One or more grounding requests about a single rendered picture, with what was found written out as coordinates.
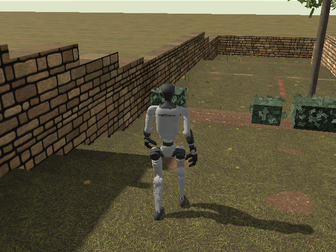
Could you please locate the robot right hand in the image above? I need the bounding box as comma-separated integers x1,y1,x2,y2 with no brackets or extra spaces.
185,153,197,167

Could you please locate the robot right shin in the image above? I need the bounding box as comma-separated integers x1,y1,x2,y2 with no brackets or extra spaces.
178,167,185,200

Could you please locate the left robot thigh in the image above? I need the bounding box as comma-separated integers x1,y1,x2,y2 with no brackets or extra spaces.
150,147,164,186

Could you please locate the robot left upper arm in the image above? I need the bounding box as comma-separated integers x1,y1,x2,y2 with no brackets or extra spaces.
144,106,157,133

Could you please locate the robot right upper arm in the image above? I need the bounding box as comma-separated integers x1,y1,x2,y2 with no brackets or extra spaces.
179,107,191,137

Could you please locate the robot right forearm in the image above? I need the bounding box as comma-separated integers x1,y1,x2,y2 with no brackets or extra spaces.
186,129,197,155

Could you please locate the robot left hand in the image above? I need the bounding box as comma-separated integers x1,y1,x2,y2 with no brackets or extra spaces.
144,139,157,149

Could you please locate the robot left forearm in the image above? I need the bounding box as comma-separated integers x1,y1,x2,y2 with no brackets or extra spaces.
143,127,151,142

